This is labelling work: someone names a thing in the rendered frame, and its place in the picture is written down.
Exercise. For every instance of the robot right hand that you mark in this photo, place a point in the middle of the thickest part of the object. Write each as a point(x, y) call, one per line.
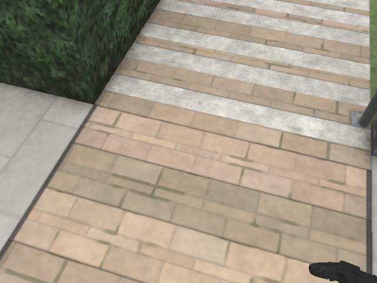
point(342, 271)

